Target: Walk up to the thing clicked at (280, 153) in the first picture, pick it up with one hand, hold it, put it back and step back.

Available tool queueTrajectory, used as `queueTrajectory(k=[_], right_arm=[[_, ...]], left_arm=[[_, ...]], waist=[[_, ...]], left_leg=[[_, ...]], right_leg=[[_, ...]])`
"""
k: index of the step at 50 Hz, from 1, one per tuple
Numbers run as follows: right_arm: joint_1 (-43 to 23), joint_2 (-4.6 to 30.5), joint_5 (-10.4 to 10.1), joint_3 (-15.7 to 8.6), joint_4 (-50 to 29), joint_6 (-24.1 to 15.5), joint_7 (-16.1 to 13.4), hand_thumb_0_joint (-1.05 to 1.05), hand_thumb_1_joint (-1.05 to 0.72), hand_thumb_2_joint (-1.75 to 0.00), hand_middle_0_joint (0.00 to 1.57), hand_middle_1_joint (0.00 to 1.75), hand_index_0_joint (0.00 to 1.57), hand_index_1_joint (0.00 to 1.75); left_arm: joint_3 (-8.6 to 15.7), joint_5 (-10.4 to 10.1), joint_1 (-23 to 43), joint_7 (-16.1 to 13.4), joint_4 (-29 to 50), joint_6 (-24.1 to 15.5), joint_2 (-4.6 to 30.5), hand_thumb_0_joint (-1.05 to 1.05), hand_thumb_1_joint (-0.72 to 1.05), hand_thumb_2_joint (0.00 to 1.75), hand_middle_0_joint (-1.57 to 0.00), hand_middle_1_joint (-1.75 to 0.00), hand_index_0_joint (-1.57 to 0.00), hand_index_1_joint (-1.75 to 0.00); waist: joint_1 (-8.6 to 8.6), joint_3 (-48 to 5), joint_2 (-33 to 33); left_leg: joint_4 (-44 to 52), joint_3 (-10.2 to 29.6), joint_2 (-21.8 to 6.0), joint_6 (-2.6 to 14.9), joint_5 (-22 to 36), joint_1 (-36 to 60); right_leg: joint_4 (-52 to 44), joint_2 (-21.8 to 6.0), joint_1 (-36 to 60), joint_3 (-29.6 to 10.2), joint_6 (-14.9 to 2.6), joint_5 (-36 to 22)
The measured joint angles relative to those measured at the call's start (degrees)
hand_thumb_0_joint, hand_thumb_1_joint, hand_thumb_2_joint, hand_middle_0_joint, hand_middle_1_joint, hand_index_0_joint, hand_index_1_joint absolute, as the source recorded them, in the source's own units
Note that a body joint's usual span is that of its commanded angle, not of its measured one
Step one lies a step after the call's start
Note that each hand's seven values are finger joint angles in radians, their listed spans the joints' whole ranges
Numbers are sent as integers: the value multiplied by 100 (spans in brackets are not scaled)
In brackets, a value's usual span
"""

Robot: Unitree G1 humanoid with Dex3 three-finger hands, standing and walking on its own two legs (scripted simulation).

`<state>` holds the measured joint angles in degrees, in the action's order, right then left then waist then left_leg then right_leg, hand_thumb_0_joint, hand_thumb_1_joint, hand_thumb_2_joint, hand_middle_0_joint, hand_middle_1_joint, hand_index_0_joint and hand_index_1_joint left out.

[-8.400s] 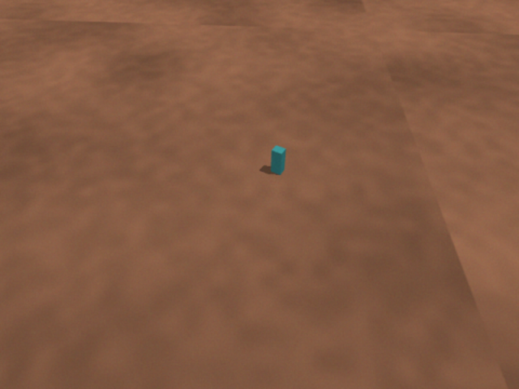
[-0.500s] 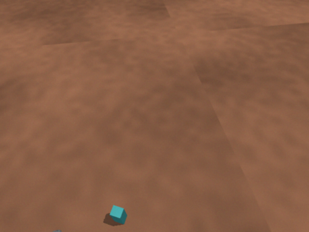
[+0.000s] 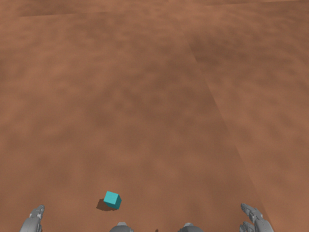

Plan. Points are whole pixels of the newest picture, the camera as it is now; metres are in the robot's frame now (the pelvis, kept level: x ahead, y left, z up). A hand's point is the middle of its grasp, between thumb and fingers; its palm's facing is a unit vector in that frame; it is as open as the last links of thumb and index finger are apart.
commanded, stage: go down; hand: left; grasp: from the side
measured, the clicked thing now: (113, 200) +0.33 +0.20 -0.64
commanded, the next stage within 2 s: none
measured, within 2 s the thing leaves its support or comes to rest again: neither
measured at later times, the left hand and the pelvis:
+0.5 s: hand out of the picture +0.15 +0.28 -0.16, palm faces +0.13 -0.95 -0.29, open 17.3 cm; pelvis -0.01 +0.00 -0.05, yaw +0 degrees
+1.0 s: hand (44, 214) +0.22 +0.36 -0.24, palm faces +0.18 -0.96 -0.21, open 17.5 cm; pelvis -0.06 -0.01 -0.19, yaw -2 degrees
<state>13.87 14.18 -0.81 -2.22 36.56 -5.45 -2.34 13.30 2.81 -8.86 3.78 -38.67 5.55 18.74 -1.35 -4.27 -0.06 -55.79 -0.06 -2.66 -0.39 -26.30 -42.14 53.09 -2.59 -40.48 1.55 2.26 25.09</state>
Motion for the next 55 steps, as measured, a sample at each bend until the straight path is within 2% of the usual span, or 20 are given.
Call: queueTrajectory(k=[5,12,19,24,29,35,39,45,50,55], right_arm=[[-117,-50,13,63,-194,-115,-74,1,-83,-88,20,30,20,30],[-173,-106,45,154,-414,-259,-143,1,-83,-88,20,30,20,30],[-140,-111,91,179,-525,-406,-146,1,-85,-89,20,30,21,30],[-127,-86,116,155,-555,-492,-117,1,-88,-89,20,30,21,30],[-180,-8,132,124,-521,-585,-88,1,-90,-90,20,30,21,30],[-379,174,138,105,-408,-743,-99,1,-92,-91,20,30,21,30],[-545,253,142,127,-297,-748,-125,1,-91,-90,20,30,20,30],[-681,277,134,252,-151,-661,-127,1,-90,-90,20,30,21,30],[-689,253,139,322,-30,-616,-146,1,-89,-90,20,30,21,30],[-697,268,166,375,92,-623,-164,1,-89,-90,20,30,21,30]], left_arm=[[4,-52,-303,-18,688,272,-7,0,-46,7,-6,-7,-6,-7],[52,-150,-638,6,1322,632,73,0,-50,5,-6,-6,-7,-6],[249,-296,-762,156,1569,592,121,0,-50,4,-6,-4,-7,-4],[476,-428,-753,425,1568,271,204,0,-50,4,-6,-4,-7,-4],[785,-580,-618,782,1288,-249,365,0,-49,3,-7,-4,-7,-4],[1310,-825,149,1320,492,-1199,756,0,-52,3,-7,-6,-8,-5],[1561,-919,714,1702,215,-1676,1030,-1,-55,4,-7,-9,-8,-8],[1985,-1050,1331,2056,-224,-1968,1329,-1,-58,6,-7,-12,-9,-11],[2245,-1154,1477,2312,-445,-2073,1472,-1,-59,7,-7,-13,-8,-12],[2508,-1248,1719,2542,-733,-2346,1638,-1,-59,8,-7,-13,-8,-12]], waist=[[-6,-80,20],[-44,-204,-4],[-58,-279,-29],[-43,-310,-10],[-6,-401,15],[60,-491,91],[63,-474,138],[18,-514,126],[16,-543,86],[56,-547,112]], left_leg=[[-368,53,-11,9,-178,-293],[-717,128,-26,5,-338,-620],[-1128,186,-31,-8,-461,-1103],[-1552,210,-32,-28,-564,-1604],[-2105,239,-25,-44,-681,-2265],[-3075,317,6,-76,-869,-3411],[-3688,375,12,-94,-983,-4111],[-4305,441,-10,-89,-1086,-4889],[-4617,473,-10,-68,-1124,-5297],[-4940,502,4,-51,-1153,-5663]], right_leg=[[310,6,-250,33,17,158],[598,18,-525,89,18,302],[1016,21,-995,118,1,444],[1486,17,-1515,111,-23,576],[2093,8,-2195,97,-48,728],[3110,-20,-3340,97,-62,963],[3714,-18,-4025,103,-71,1081],[4279,18,-4778,114,-76,1152],[4556,30,-5165,117,-60,1175],[4860,28,-5512,116,-44,1201]])
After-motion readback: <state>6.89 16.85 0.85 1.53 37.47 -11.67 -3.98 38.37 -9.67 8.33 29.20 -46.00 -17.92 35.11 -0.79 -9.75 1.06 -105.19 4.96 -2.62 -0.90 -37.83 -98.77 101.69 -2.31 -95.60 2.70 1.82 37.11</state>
